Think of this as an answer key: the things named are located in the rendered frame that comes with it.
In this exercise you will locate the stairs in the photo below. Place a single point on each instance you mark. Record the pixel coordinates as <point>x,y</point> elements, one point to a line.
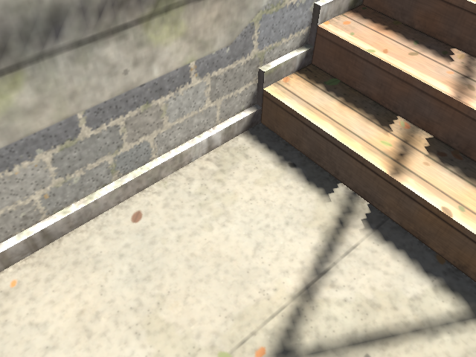
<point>388,107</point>

